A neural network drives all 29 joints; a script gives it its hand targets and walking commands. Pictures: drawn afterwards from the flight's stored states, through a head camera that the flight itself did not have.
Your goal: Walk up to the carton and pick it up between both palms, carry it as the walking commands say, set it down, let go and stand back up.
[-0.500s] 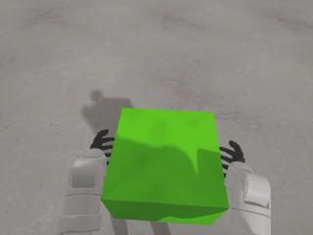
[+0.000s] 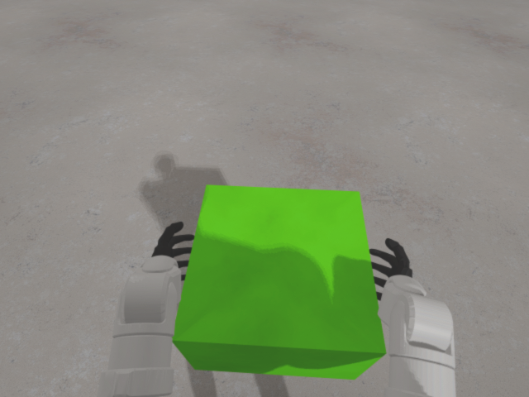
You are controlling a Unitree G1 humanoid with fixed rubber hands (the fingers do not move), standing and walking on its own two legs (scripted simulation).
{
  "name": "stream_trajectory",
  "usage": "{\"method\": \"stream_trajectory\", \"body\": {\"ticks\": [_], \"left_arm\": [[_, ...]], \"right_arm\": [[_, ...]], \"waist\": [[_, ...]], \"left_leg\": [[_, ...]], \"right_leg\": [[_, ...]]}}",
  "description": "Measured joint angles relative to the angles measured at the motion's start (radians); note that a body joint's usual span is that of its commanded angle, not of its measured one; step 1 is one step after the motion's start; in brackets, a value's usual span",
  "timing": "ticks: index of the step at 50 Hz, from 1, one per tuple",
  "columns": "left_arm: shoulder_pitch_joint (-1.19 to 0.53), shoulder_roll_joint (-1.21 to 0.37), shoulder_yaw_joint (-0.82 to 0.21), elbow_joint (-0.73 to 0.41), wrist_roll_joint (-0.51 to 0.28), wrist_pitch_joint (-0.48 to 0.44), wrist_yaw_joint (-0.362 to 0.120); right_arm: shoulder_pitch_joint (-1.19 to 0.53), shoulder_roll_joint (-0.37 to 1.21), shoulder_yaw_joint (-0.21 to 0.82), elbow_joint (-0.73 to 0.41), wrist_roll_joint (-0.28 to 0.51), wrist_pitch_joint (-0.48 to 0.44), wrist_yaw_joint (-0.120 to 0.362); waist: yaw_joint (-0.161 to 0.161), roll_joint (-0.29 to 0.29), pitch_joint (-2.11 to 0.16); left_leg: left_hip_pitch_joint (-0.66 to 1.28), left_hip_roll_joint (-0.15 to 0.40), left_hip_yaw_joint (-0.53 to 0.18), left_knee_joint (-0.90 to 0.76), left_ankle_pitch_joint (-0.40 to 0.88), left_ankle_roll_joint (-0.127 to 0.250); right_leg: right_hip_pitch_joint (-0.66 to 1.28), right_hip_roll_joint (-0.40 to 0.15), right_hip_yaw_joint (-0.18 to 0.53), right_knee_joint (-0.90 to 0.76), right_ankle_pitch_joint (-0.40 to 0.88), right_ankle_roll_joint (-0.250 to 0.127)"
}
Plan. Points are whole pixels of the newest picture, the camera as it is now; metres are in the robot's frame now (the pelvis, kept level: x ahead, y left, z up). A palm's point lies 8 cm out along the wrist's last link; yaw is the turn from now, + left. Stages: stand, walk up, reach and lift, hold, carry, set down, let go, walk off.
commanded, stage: carry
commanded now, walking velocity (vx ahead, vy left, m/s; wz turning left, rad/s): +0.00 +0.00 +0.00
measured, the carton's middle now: (278, 279) +0.33 +0.00 -0.01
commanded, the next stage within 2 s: none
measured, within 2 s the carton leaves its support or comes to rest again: neither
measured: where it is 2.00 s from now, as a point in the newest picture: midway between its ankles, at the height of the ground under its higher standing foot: outside the picture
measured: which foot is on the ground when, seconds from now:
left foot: down 0.00-1.00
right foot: down 0.00-1.00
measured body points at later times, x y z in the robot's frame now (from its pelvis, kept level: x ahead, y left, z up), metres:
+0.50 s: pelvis +0.00 +0.00 +0.00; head -0.01 +0.00 +0.45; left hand +0.31 +0.17 +0.06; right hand +0.29 -0.18 +0.05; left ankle +0.06 +0.08 -0.73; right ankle +0.01 -0.15 -0.73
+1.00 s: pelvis +0.01 -0.01 +0.00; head +0.00 +0.00 +0.45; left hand +0.31 +0.17 +0.05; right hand +0.30 -0.18 +0.05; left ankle +0.06 +0.08 -0.73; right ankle +0.01 -0.15 -0.73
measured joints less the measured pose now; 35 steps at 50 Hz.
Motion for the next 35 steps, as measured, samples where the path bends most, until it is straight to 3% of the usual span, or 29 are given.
{"method": "stream_trajectory", "body": {"ticks": [35], "left_arm": [[0.043,-0.027,0.013,0.003,0.016,-0.073,-0.003]], "right_arm": [[0.023,-0.004,0.007,0.038,-0.036,-0.080,0.049]], "waist": [[0.002,0.003,-0.007]], "left_leg": [[0.002,0.008,0.000,0.002,-0.004,-0.009]], "right_leg": [[0.003,0.003,-0.008,0.001,-0.006,-0.005]]}}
